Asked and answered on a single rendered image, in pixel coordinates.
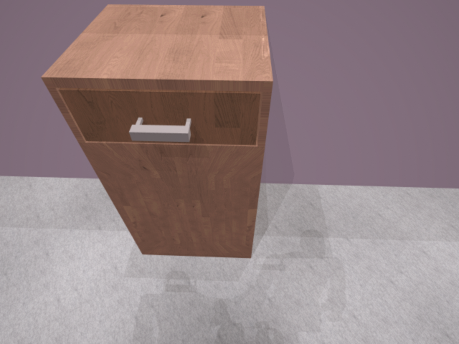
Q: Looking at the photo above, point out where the cabinet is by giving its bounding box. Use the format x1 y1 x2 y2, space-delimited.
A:
41 4 273 258

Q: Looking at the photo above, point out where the drawer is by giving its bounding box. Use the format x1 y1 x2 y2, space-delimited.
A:
59 88 260 145

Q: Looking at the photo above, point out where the handle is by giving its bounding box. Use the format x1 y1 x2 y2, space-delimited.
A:
129 118 191 142

